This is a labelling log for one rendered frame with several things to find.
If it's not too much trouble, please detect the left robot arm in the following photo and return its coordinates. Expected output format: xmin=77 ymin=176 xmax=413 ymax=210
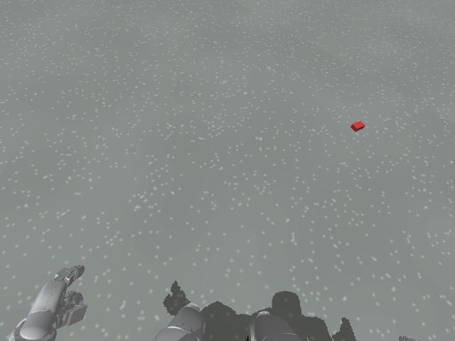
xmin=9 ymin=311 xmax=58 ymax=341

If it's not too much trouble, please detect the small box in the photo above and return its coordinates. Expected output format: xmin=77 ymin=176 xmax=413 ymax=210
xmin=351 ymin=121 xmax=365 ymax=132

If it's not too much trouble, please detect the left robot hand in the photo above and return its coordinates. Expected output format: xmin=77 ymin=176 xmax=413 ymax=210
xmin=29 ymin=265 xmax=87 ymax=329

